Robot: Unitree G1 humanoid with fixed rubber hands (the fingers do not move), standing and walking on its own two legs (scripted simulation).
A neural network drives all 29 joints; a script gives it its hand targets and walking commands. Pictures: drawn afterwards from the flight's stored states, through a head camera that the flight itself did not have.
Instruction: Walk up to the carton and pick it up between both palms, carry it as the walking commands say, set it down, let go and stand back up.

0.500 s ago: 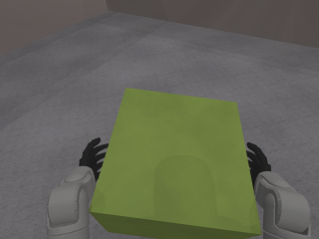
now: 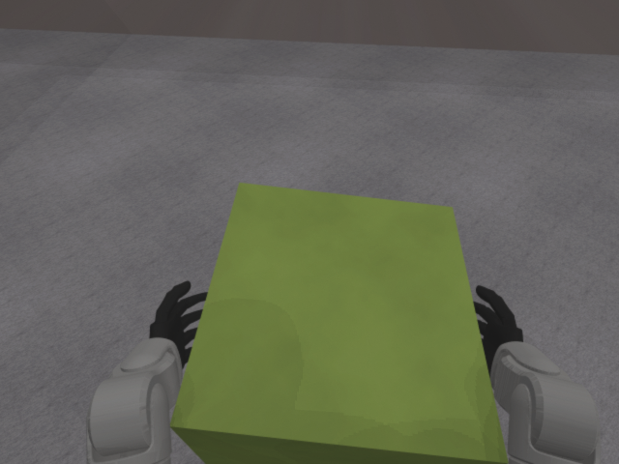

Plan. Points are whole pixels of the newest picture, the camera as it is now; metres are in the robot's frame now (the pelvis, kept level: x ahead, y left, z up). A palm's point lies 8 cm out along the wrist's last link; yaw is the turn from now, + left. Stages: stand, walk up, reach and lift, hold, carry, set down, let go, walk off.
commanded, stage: carry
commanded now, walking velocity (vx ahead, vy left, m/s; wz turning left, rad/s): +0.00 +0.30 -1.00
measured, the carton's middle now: (329, 337) +0.29 +0.01 +0.01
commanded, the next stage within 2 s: none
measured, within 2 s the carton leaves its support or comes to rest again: neither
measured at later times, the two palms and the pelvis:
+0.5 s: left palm (178, 335) +0.25 +0.20 +0.05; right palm (509, 463) +0.14 -0.16 +0.06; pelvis -0.03 +0.09 -0.01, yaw -19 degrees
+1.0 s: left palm (214, 315) +0.27 +0.15 +0.08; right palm out of the picture +0.12 -0.20 +0.08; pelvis -0.02 +0.08 +0.01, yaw -25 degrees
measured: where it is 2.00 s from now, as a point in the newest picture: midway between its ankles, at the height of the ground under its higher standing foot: (401, 442)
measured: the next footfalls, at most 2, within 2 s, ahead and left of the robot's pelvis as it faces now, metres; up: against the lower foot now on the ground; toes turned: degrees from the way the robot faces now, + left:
right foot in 0.12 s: -0.03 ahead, -0.04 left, +0.00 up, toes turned -23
right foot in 1.36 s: +0.11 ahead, -0.15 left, +0.00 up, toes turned -44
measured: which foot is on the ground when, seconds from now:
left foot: down 0.00-1.00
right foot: up 0.00-0.10, down 0.12-1.00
